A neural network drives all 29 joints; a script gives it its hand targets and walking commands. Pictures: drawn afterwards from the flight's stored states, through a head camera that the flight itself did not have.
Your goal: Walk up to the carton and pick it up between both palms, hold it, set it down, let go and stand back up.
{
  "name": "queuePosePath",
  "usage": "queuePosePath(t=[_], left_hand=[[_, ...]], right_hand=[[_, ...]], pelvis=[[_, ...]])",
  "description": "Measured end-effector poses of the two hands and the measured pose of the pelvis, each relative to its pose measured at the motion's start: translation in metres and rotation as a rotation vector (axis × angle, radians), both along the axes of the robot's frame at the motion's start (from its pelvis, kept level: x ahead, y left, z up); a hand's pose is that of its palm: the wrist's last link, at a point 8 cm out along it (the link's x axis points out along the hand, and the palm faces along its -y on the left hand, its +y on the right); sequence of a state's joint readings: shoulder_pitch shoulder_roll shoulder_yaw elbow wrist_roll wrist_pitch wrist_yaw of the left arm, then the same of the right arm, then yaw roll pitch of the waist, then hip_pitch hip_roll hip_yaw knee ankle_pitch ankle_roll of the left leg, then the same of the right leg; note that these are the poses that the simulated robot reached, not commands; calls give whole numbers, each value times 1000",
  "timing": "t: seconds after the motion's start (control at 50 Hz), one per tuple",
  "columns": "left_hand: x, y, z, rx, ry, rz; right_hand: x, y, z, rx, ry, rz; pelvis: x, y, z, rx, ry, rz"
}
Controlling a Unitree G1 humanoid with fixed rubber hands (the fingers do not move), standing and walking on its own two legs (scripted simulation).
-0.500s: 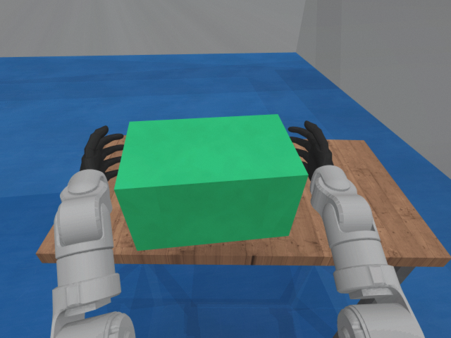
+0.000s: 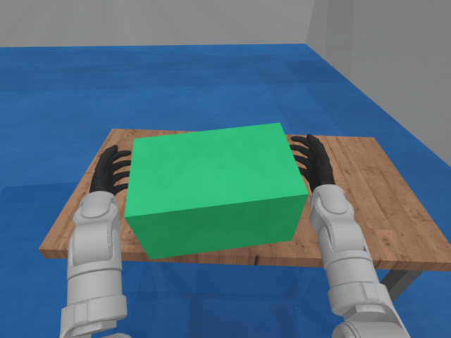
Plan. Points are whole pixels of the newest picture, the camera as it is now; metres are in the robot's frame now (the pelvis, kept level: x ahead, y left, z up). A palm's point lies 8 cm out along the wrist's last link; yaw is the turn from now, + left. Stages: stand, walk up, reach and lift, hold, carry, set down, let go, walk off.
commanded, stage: set down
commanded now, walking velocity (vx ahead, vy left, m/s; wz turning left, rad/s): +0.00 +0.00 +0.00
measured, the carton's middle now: (215, 191) +0.39 +0.00 +0.10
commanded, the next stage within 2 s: none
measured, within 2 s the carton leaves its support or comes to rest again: rests again in 1.66 s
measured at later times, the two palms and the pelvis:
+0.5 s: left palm (119, 194) +0.37 +0.17 +0.12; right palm (320, 186) +0.36 -0.20 +0.13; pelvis +0.02 +0.01 +0.00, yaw +0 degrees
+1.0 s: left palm (136, 198) +0.39 +0.15 +0.09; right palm (326, 196) +0.36 -0.22 +0.10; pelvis +0.02 +0.01 +0.00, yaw -1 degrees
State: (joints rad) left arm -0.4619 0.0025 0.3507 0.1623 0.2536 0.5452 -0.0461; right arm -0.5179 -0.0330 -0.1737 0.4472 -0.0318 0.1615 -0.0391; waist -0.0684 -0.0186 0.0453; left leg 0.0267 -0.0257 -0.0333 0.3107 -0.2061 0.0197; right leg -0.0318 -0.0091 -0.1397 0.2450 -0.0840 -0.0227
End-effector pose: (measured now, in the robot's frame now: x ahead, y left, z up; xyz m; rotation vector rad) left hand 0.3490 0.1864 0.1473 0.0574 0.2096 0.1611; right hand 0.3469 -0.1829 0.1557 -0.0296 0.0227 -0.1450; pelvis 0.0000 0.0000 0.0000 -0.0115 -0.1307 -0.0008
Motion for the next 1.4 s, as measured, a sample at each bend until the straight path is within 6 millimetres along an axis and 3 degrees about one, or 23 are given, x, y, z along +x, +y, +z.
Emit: queuePosePath(t=[0.12,0.4,0.6,1.16,1.4], left_hand=[[6,-5,-19,15,11,-18],[22,-14,-24,10,18,-48],[23,-14,-38,18,54,-47],[46,-37,-70,3,110,-82],[55,-38,-73,-13,79,-88]], right_hand=[[1,-5,-20,-11,8,-11],[7,-14,-19,-9,15,-39],[10,-14,-35,4,53,-37],[21,-37,-71,6,155,-62],[27,-38,-72,-2,149,-77]], pelvis=[[8,-1,0,-3,22,12],[21,6,0,-11,41,-6],[23,12,0,-13,58,-6],[25,9,1,-6,143,-18],[29,8,0,-9,174,-21]])
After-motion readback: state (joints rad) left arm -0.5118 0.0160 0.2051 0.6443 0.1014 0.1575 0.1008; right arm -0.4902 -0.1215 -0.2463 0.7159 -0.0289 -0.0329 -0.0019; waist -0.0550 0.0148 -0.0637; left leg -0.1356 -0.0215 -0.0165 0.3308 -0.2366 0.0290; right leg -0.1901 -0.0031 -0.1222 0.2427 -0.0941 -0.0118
